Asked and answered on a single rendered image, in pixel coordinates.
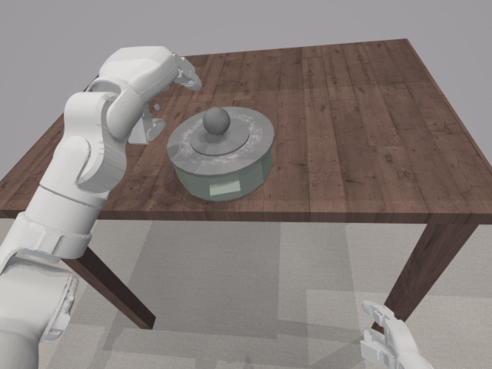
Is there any robot right hand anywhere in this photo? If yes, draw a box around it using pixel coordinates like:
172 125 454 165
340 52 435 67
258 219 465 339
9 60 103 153
360 300 421 369

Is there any table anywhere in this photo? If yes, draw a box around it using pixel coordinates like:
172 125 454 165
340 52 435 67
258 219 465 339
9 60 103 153
0 38 492 335

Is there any lid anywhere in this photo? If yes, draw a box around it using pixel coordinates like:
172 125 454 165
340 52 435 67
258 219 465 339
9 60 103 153
167 107 274 178

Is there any robot left upper arm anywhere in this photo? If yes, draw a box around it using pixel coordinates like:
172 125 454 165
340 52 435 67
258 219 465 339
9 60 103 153
0 256 79 369

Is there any knob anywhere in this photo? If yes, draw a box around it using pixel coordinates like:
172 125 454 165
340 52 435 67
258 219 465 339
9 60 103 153
203 107 230 135

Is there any robot right forearm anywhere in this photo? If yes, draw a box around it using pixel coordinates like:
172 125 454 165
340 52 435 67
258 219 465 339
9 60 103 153
395 354 433 369

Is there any pot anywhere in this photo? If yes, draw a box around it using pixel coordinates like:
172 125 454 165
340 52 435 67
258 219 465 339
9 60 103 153
174 150 273 201

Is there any robot left forearm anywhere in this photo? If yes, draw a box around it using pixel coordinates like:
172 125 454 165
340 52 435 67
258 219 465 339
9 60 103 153
0 76 144 275

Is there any robot left hand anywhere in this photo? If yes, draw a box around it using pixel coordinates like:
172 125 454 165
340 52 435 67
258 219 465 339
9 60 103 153
99 46 202 145

